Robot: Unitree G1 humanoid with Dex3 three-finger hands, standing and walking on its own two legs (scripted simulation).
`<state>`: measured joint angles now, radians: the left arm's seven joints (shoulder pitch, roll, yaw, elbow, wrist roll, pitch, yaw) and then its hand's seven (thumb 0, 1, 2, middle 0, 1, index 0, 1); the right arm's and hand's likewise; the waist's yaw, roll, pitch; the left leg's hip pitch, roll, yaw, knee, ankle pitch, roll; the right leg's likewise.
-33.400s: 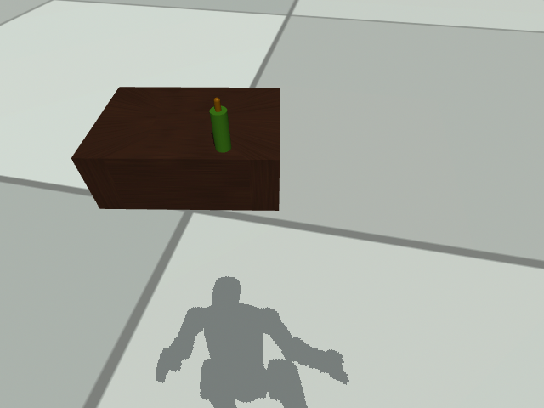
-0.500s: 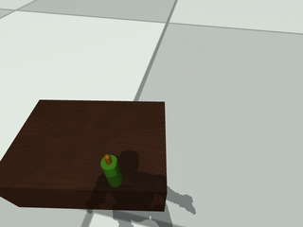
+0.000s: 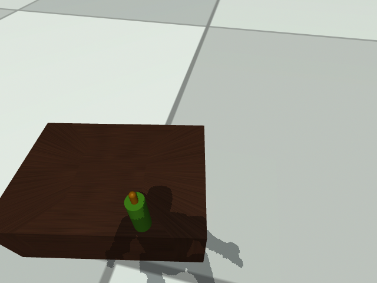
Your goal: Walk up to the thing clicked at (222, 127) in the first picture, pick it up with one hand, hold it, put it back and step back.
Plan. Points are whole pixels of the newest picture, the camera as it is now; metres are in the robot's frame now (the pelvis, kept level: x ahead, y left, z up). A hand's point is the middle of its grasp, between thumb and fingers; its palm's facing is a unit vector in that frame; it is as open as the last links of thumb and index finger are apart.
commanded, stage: stand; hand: left
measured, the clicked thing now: (137, 209) +0.44 +0.21 -0.33
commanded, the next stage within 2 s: step back in 0.18 s
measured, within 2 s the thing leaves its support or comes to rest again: neither
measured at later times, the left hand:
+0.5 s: hand out of the picture +0.05 +0.26 -0.17, palm faces -0.02 -0.91 -0.41, open 7.4 cm
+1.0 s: hand out of the picture -0.02 +0.29 -0.18, palm faces -0.01 -0.94 -0.35, open 7.4 cm
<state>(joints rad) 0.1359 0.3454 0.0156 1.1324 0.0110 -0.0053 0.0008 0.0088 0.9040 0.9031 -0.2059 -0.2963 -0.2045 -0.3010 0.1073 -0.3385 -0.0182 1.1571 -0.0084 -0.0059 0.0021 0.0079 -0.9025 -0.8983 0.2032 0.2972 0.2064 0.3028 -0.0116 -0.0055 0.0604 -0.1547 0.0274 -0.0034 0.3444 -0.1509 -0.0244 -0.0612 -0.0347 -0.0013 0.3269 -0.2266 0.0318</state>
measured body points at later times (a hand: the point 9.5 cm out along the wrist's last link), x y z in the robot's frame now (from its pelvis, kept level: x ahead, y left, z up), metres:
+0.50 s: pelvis -0.05 -0.02 -0.02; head +0.02 -0.03 +0.42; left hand +0.05 +0.31 -0.14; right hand +0.07 -0.34 -0.15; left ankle -0.01 +0.12 -0.72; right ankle -0.03 -0.14 -0.75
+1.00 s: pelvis -0.13 +0.03 -0.01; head -0.05 +0.05 +0.43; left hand -0.02 +0.34 -0.15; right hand -0.03 -0.28 -0.12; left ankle -0.13 +0.12 -0.75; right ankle -0.16 -0.11 -0.69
